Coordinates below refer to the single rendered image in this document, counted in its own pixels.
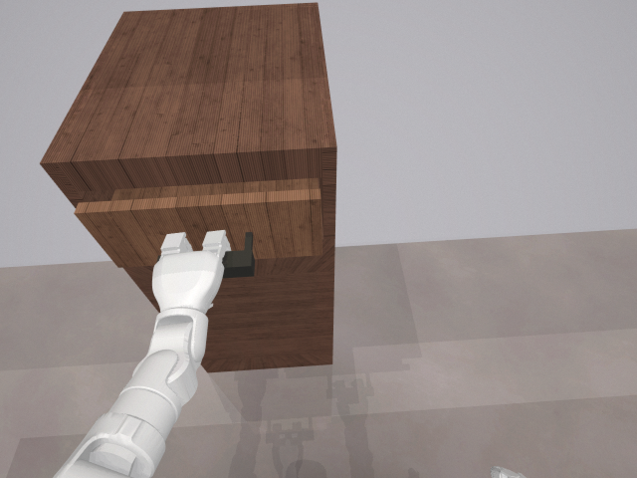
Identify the handle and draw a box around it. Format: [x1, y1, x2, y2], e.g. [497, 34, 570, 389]
[156, 232, 255, 278]

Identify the robot left forearm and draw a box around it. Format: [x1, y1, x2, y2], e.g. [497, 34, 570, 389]
[53, 307, 208, 478]

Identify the robot left hand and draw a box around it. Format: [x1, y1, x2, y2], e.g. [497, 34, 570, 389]
[152, 230, 231, 315]

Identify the cabinet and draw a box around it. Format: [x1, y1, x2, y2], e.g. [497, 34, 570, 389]
[40, 2, 337, 372]

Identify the drawer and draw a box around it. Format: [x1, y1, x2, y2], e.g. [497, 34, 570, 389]
[74, 178, 322, 268]

